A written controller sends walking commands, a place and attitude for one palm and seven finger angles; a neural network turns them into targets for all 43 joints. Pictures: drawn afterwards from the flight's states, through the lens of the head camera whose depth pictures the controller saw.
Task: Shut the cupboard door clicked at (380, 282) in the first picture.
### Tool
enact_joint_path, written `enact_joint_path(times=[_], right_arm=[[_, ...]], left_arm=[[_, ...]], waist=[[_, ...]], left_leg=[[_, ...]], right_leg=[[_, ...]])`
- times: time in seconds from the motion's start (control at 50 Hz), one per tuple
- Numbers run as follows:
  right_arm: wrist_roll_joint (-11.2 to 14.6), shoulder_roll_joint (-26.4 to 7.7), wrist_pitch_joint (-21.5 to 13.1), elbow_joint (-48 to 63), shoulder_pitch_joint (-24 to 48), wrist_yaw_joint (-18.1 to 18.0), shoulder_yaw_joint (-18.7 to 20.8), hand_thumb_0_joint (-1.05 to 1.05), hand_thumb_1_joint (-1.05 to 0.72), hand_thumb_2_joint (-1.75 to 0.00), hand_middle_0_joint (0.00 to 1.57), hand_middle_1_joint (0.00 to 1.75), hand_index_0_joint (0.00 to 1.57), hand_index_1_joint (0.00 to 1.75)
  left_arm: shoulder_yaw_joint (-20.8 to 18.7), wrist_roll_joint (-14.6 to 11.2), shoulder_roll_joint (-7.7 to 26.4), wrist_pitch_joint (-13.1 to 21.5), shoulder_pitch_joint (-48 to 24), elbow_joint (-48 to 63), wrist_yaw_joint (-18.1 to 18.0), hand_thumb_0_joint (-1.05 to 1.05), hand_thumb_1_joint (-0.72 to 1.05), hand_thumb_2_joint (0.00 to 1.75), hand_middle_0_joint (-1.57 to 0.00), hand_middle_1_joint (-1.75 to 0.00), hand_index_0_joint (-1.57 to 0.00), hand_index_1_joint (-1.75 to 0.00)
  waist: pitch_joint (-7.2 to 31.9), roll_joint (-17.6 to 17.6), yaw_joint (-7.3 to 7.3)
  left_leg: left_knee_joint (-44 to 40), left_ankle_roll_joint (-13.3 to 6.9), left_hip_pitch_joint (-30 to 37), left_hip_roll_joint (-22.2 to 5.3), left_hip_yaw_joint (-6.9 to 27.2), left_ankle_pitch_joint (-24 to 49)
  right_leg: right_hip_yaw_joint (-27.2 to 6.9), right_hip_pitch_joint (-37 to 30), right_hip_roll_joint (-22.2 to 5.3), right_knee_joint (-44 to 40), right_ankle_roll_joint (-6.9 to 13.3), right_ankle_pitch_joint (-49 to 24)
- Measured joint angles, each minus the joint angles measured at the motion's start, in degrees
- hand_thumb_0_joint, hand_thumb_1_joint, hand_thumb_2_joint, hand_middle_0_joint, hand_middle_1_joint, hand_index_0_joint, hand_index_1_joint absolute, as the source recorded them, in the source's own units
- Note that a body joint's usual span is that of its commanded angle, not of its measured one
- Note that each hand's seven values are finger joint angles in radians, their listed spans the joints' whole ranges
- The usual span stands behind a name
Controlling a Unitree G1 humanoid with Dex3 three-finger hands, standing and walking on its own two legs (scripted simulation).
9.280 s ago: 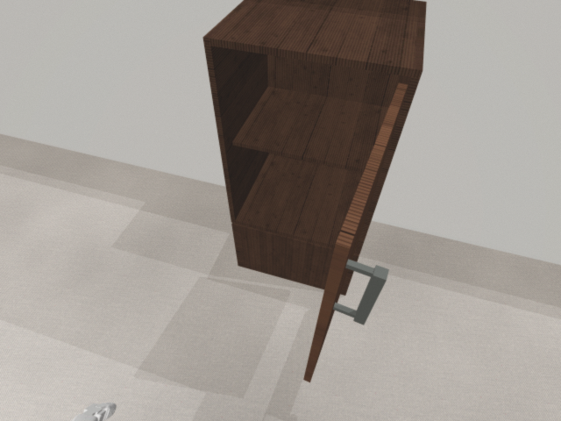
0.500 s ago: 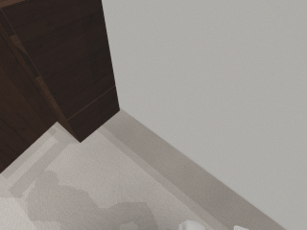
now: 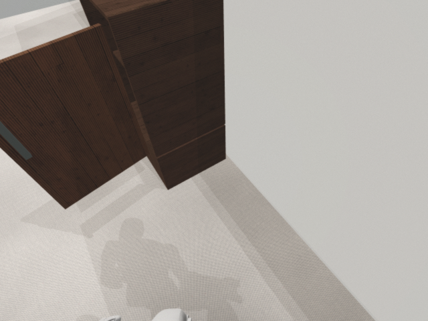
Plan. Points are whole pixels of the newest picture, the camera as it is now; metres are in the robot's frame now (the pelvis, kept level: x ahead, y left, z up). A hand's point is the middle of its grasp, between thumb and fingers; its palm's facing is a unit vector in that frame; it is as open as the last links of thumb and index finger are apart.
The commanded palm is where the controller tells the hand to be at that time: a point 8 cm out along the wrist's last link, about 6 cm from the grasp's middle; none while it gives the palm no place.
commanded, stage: turn to face it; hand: left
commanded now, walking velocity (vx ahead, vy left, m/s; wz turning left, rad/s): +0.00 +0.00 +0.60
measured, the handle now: (8, 135) +0.57 +0.61 -0.03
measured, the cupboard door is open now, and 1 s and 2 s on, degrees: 100 100 100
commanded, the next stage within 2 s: take the last steps up to it in 0.68 s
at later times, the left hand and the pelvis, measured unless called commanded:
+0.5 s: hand out of the picture +0.05 +0.26 -0.16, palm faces +0.27 -0.93 -0.26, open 7.4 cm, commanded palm none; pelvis +0.00 +0.03 +0.00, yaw +15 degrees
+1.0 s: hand out of the picture -0.08 +0.18 -0.16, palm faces +0.49 -0.84 -0.25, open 7.3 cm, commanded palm none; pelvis +0.00 +0.01 +0.00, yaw +25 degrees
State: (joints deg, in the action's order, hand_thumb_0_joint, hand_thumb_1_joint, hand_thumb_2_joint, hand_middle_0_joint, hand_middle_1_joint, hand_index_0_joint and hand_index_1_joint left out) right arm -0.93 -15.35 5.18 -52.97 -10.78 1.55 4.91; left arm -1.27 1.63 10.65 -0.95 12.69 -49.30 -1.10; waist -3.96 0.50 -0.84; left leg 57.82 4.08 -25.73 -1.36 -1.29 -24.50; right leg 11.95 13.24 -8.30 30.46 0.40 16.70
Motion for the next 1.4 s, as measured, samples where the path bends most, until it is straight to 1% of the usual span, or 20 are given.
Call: enact_joint_path(times=[0.1, 0.16, 0.22, 0.3, 0.48, 0.56, 0.6, 0.64, 0.68, 0.74, 0.8, 0.94, 1.04, 1.08, 1.1, 1.12, 1.16, 1.24, 1.32, 1.4], right_arm=[[0.38, 0.47, -0.61, 0.47, 1.96, -0.12, -0.91, 0.00, -0.91, -0.90, 0.20, 0.30, 0.19, 0.30], [0.31, 0.58, -1.99, 1.77, 2.45, -0.04, -1.36, 0.00, -0.91, -0.90, 0.20, 0.30, 0.20, 0.30], [0.22, 1.68, -3.40, 2.30, 3.27, -0.46, -1.91, 0.00, -0.91, -0.90, 0.20, 0.30, 0.20, 0.30], [0.05, 2.42, -3.75, 2.17, 2.54, -1.47, -2.58, 0.00, -0.91, -0.90, 0.20, 0.30, 0.20, 0.30], [-0.10, 3.75, -3.50, 0.97, 0.21, -1.72, -2.82, 0.00, -0.90, -0.90, 0.20, 0.30, 0.20, 0.30], [-0.26, 3.81, -2.93, 0.22, -0.69, -1.70, -2.44, 0.00, -0.90, -0.90, 0.20, 0.30, 0.20, 0.30], [-0.08, 3.69, -2.71, -0.16, -1.34, -1.72, -2.17, 0.00, -0.90, -0.90, 0.20, 0.30, 0.20, 0.30], [0.33, 3.05, -2.49, -0.65, -1.57, -1.71, -1.62, 0.00, -0.90, -0.90, 0.20, 0.30, 0.20, 0.30], [0.27, 2.60, -1.62, -1.22, -1.67, -1.84, -1.06, 0.00, -0.90, -0.90, 0.20, 0.30, 0.20, 0.30], [0.06, 1.93, -0.86, -2.23, -1.66, -1.56, -0.49, 0.00, -0.91, -0.90, 0.20, 0.30, 0.20, 0.30], [-0.04, 1.67, -0.70, -2.97, -1.66, -1.37, -0.35, 0.00, -0.91, -0.90, 0.20, 0.30, 0.20, 0.30], [-0.33, 1.78, -0.76, -4.66, -1.54, -0.66, -0.97, 0.00, -0.91, -0.90, 0.20, 0.30, 0.19, 0.30], [-0.07, 2.32, -1.92, -4.27, -0.27, -0.18, -1.70, 0.01, -0.91, -0.90, 0.20, 0.30, 0.19, 0.30], [0.05, 2.67, -3.08, -3.60, 0.04, -0.23, -2.12, 0.00, -0.91, -0.90, 0.20, 0.30, 0.19, 0.30], [0.09, 2.61, -3.90, -3.07, -0.04, -0.33, -2.35, 0.00, -0.91, -0.90, 0.20, 0.30, 0.19, 0.30], [-0.01, 2.86, -4.68, -2.82, 0.13, -0.57, -2.39, 0.00, -0.91, -0.90, 0.20, 0.30, 0.20, 0.30], [-0.10, 3.90, -5.71, -2.65, -0.06, -1.05, -2.78, 0.00, -0.91, -0.90, 0.20, 0.30, 0.20, 0.30], [0.00, 5.64, -6.93, -3.79, -3.48, -2.23, -3.55, 0.00, -0.91, -0.90, 0.20, 0.30, 0.20, 0.30], [0.36, 6.14, -7.52, -6.89, -7.85, -2.74, -3.71, 0.00, -0.93, -0.90, 0.20, 0.30, 0.20, 0.30], [0.46, 7.04, -7.83, -9.80, -11.94, -2.95, -3.85, 0.00, -0.92, -0.90, 0.20, 0.30, 0.20, 0.30]], left_arm=[[-0.82, 0.13, 1.81, -0.38, 1.28, -1.20, 0.24, 0.01, 0.91, 0.90, -0.20, -0.30, -0.21, -0.30], [-1.72, -0.38, 3.38, -1.10, 2.57, -1.88, 0.43, 0.01, 0.91, 0.90, -0.20, -0.30, -0.21, -0.30], [-2.59, -0.64, 5.09, -3.17, 1.94, -3.36, 0.08, 0.01, 0.91, 0.90, -0.20, -0.30, -0.20, -0.30], [-2.84, -0.75, 5.39, -3.36, 0.28, -3.88, 0.31, 0.01, 0.91, 0.90, -0.20, -0.30, -0.20, -0.29], [-1.91, -0.98, 3.48, -2.38, -3.49, -1.66, 0.35, 0.01, 0.91, 0.90, -0.20, -0.30, -0.20, -0.29], [-1.24, -1.20, 2.04, -1.74, -4.70, -0.94, 0.25, 0.01, 0.91, 0.90, -0.20, -0.30, -0.20, -0.29], [-0.84, -1.29, 1.43, -0.94, -4.63, -0.57, 0.24, 0.01, 0.91, 0.90, -0.20, -0.30, -0.20, -0.29], [-0.44, -0.81, 0.33, 0.19, -4.50, -0.71, 0.06, 0.01, 0.91, 0.90, -0.20, -0.30, -0.20, -0.30], [0.01, -0.65, -0.64, 0.70, -3.89, -0.81, 0.04, 0.00, 0.91, 0.90, -0.20, -0.30, -0.20, -0.30], [0.14, -0.57, -1.67, 0.58, -2.44, -1.50, -0.12, 0.00, 0.91, 0.90, -0.20, -0.30, -0.20, -0.30], [0.07, -0.37, -2.01, 0.52, -0.93, -2.62, -0.25, 0.00, 0.91, 0.90, -0.20, -0.30, -0.20, -0.30], [-0.72, 0.07, -1.13, 1.54, 3.65, -5.98, 0.18, 0.00, 0.91, 0.90, -0.20, -0.30, -0.20, -0.30], [-1.51, 0.39, 0.60, 1.76, 7.76, -9.34, 0.47, 0.00, 0.91, 0.90, -0.20, -0.30, -0.20, -0.30], [-1.85, 0.24, 1.39, 1.29, 9.46, -10.88, 0.53, 0.00, 0.91, 0.90, -0.20, -0.30, -0.20, -0.30], [-1.94, 0.05, 1.61, 0.93, 10.46, -11.47, 0.59, 0.00, 0.91, 0.90, -0.20, -0.30, -0.20, -0.30], [-2.05, -0.13, 1.87, 0.39, 11.06, -12.15, 0.67, 0.00, 0.91, 0.90, -0.20, -0.30, -0.20, -0.30], [-1.99, -0.06, 2.31, -0.93, 11.53, -13.56, 0.72, 0.01, 0.91, 0.90, -0.20, -0.30, -0.20, -0.30], [-1.79, 0.11, 2.07, -1.27, 9.81, -14.32, 1.53, 0.01, 0.91, 0.90, -0.20, -0.30, -0.20, -0.29], [-1.60, 0.02, 1.27, -0.32, 6.28, -12.31, 1.91, 0.01, 0.91, 0.90, -0.20, -0.30, -0.20, -0.29], [-1.58, -0.22, 0.32, -0.11, 2.03, -10.29, 2.04, 0.01, 0.91, 0.90, -0.20, -0.30, -0.20, -0.29]], waist=[[-1.08, -1.65, 1.57], [-0.68, -2.37, 1.87], [-1.15, -3.93, 2.08], [-0.82, -2.81, 1.62], [-0.16, -0.76, 0.25], [0.17, 0.42, -0.60], [0.66, 0.83, -0.72], [0.59, 2.28, -0.69], [0.49, 2.67, -0.76], [0.58, 2.66, -0.49], [0.75, 2.03, -0.20], [1.81, 0.07, 2.22], [2.62, -1.80, 4.41], [3.09, -2.38, 4.79], [3.55, -2.10, 4.77], [3.62, -2.20, 4.57], [3.49, -2.90, 4.39], [3.90, -2.27, 2.88], [3.73, -2.10, 2.32], [3.13, -2.04, 1.38]], left_leg=[[-12.70, -0.74, 4.88, -0.25, -2.93, -0.57], [-23.88, -2.70, 9.33, 0.23, -4.17, 7.75], [-21.40, -5.91, 8.01, 1.50, -3.49, 5.83], [-25.34, -6.33, 9.35, 1.98, -0.81, 7.50], [-30.41, -6.22, 11.23, 3.60, 3.65, 10.97], [-28.91, -5.18, 10.33, 3.99, 5.20, 10.48], [-26.98, -4.37, 9.25, 4.40, 5.86, 9.64], [-21.58, -3.54, 7.06, 4.29, 6.53, 5.02], [-10.69, -3.13, 3.54, 4.99, 6.11, -2.05], [3.07, -2.36, -0.36, 4.28, 4.48, -1.41], [6.36, -1.46, -0.88, 2.58, 3.38, 0.69], [-4.21, -0.84, 3.79, -0.64, 0.58, 0.78], [-16.53, -2.08, 8.06, -0.70, -2.45, 0.01], [-24.54, -2.58, 11.47, -0.39, -4.04, 3.01], [-28.75, -3.17, 13.41, -0.48, -4.35, 4.09], [-29.42, -4.00, 13.56, -0.32, -4.43, 7.88], [-27.68, -5.29, 14.29, 0.21, -5.31, 7.55], [-32.28, -6.18, 18.90, 1.07, -5.11, 7.06], [-38.06, -6.78, 23.63, 2.51, -4.83, 8.43], [-41.17, -6.69, 27.34, 3.37, -4.76, 7.92]], right_leg=[[3.13, 0.68, -2.13, 2.58, -1.34, 1.46], [4.47, 2.78, -3.75, 8.16, -2.92, 4.15], [-3.06, 8.80, -2.05, 22.23, -4.83, 14.41], [-7.82, 14.15, 1.15, 32.63, -5.82, 10.67], [-10.65, 13.09, 3.74, 24.04, -6.46, 8.32], [-10.16, 8.83, 5.39, 14.29, -5.68, 7.23], [-9.52, 4.95, 6.05, 5.76, -5.20, 2.22], [-8.31, 3.65, 6.66, 3.30, -0.98, -0.36], [-7.20, 3.25, 6.02, 3.93, 1.10, 0.73], [-6.08, 1.52, 5.11, 1.81, 1.51, 0.26], [-5.13, 0.43, 4.26, -0.02, 1.46, -0.71], [-2.85, -1.24, 2.80, -3.31, 0.76, -2.00], [-1.59, -2.14, 1.09, -4.20, -0.96, -2.04], [-1.29, -2.07, 0.39, -2.80, -2.06, -1.04], [-1.15, -1.45, 0.35, -0.92, -2.54, 0.14], [-1.80, -0.20, 0.21, 2.62, -2.73, 3.73], [-4.85, 3.57, 0.70, 12.70, -2.42, 9.83], [-6.70, 11.64, 1.68, 27.37, -2.19, 6.10], [-7.54, 17.42, 1.22, 29.79, -3.20, -0.32], [-7.63, 20.26, 0.91, 25.29, -3.72, -4.06]])
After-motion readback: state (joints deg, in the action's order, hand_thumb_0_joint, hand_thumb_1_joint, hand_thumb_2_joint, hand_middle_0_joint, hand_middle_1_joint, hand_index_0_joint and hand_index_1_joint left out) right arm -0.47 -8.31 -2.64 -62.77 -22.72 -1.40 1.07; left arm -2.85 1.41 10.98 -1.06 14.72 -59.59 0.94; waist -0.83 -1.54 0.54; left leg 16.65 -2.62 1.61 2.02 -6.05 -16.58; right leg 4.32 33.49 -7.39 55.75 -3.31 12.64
